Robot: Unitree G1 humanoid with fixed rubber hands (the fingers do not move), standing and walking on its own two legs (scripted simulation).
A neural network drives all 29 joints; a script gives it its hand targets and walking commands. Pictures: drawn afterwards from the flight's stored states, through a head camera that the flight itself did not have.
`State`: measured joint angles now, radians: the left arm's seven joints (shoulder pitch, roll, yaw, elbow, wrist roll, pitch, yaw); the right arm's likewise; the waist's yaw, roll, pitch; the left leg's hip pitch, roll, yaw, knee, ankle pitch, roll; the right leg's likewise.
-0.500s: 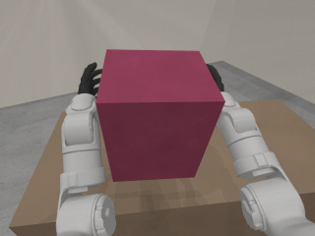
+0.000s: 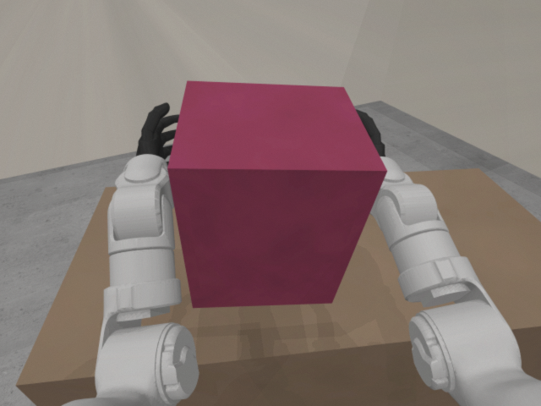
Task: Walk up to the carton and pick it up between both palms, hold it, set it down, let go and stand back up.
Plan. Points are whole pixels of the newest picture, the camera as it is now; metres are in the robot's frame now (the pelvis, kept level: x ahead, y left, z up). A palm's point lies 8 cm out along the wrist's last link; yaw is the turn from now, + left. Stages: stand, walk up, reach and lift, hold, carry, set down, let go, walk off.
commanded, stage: hold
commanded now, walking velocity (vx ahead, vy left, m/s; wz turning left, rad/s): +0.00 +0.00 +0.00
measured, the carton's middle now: (265, 201) +0.35 +0.01 +0.20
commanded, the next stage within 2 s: none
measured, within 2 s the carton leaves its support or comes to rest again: neither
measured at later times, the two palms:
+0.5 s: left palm (155, 164) +0.37 +0.15 +0.24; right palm (368, 163) +0.38 -0.14 +0.23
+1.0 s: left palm (154, 162) +0.36 +0.15 +0.25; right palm (372, 162) +0.37 -0.15 +0.24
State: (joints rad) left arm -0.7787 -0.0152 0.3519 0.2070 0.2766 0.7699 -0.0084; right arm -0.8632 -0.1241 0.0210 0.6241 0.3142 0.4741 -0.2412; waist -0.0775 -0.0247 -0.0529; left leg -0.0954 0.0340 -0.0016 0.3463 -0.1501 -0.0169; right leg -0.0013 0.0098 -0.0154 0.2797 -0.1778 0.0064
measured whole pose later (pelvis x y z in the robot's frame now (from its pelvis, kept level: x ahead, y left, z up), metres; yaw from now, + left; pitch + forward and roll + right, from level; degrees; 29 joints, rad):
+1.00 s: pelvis +0.00 +0.00 +0.00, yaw +0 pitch -7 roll -1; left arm -0.76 -0.02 0.36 0.18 0.28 0.77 -0.02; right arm -0.85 -0.12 0.03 0.60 0.31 0.48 -0.25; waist -0.08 -0.02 -0.05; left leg -0.08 0.04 -0.01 0.34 -0.15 -0.02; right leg 0.02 0.01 -0.02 0.28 -0.18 0.00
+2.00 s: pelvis +0.01 +0.00 +0.00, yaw +0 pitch -7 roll -1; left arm -0.71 -0.04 0.34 0.11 0.28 0.80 0.00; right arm -0.82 -0.13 0.06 0.55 0.34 0.49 -0.25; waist -0.09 -0.02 -0.05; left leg -0.07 0.04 -0.01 0.35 -0.17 -0.02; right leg 0.03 0.01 -0.02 0.28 -0.19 0.00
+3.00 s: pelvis +0.01 +0.00 +0.00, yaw +0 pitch -6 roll -1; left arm -0.72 -0.03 0.33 0.14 0.27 0.78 0.01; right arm -0.82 -0.13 0.05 0.58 0.33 0.47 -0.24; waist -0.08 -0.03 -0.04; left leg -0.09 0.03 -0.01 0.36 -0.16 -0.02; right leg 0.02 0.01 -0.02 0.27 -0.18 0.01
